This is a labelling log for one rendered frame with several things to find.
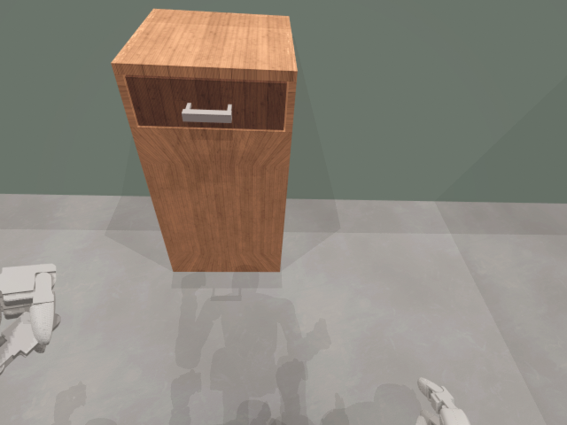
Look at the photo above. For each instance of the cabinet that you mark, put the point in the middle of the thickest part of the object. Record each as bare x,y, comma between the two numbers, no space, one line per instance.
219,193

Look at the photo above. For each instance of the handle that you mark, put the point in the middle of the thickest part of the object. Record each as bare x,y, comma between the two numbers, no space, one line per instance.
217,116

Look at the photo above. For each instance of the drawer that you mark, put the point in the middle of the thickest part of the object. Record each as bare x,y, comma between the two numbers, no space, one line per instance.
159,101

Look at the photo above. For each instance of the left robot hand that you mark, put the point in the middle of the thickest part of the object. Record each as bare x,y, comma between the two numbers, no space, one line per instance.
26,294

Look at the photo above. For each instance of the right robot hand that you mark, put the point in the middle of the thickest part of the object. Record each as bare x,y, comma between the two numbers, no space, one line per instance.
443,404

